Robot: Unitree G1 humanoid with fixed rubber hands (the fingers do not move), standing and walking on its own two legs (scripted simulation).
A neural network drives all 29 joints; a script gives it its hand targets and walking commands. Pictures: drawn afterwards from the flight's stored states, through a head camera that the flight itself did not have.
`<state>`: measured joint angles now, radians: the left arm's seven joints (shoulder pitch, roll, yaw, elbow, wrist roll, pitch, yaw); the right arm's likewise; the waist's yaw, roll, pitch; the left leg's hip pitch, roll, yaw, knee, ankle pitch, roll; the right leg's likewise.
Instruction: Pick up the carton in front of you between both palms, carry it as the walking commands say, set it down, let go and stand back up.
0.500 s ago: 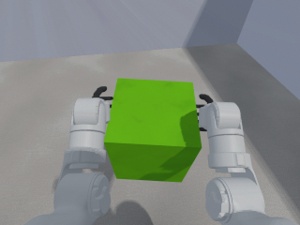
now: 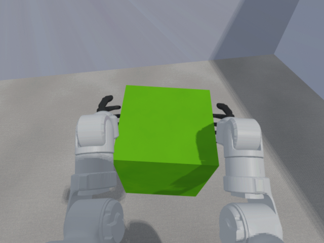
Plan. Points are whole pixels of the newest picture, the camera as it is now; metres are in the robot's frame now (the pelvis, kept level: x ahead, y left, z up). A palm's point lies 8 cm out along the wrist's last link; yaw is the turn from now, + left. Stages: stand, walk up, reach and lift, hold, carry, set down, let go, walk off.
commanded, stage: carry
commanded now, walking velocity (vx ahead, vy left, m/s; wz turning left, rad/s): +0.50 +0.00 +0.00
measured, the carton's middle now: (164, 145) +0.37 +0.01 +0.02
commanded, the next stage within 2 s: none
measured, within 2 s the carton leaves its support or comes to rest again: neither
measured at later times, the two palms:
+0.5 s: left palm (131, 76) +0.59 +0.11 +0.10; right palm (218, 81) +0.59 -0.17 +0.08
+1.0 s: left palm (128, 41) +0.85 +0.15 +0.09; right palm (198, 44) +0.84 -0.13 +0.08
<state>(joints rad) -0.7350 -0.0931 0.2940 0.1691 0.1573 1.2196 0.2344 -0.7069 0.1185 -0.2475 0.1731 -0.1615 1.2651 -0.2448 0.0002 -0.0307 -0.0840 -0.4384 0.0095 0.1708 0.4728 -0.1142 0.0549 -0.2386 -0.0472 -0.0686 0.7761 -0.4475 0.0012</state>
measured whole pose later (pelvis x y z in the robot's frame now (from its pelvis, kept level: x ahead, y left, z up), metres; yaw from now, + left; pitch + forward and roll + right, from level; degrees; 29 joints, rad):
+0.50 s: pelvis +0.30 -0.03 +0.01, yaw +2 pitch +4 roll +0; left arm -0.36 -0.18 0.16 -0.04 0.15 1.19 0.24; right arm -0.32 0.17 -0.17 -0.09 -0.12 1.27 -0.27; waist 0.01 0.02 -0.13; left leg -0.39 0.06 0.07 1.09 -0.42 -0.01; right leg -0.36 -0.04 -0.21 0.46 -0.17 -0.06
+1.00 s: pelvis +0.55 +0.01 +0.01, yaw -1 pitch +3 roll +0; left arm -0.35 -0.18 0.17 -0.12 0.12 1.19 0.27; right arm -0.34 0.17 -0.15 -0.09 -0.13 1.23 -0.25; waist -0.01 -0.03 -0.04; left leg -0.34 0.05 0.24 0.41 -0.13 0.06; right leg -0.28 -0.07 -0.11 0.50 -0.32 0.04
